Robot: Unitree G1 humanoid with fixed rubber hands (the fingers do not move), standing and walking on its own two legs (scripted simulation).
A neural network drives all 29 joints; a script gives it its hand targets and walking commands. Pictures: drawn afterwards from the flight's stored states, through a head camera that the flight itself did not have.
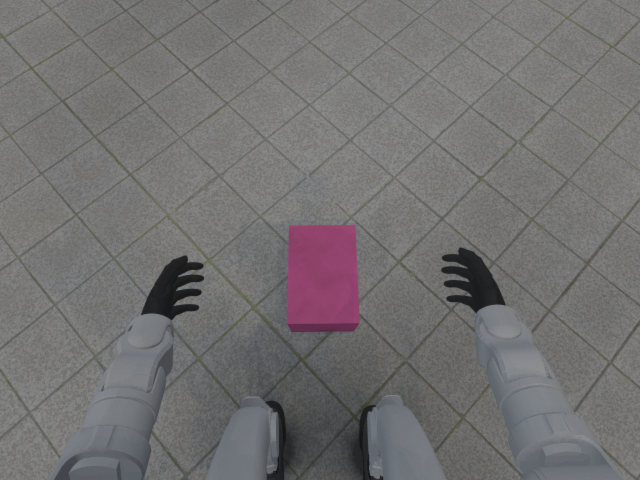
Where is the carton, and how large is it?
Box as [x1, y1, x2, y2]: [287, 225, 359, 331]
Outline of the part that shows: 289,225 287,324 291,331 353,330 359,323 354,225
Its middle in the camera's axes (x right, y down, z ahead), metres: +0.00 +0.10 +1.06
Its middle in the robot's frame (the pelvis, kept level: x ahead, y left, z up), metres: +0.50 -0.01 -0.62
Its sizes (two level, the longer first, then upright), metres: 0.256 0.175 0.163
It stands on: the floor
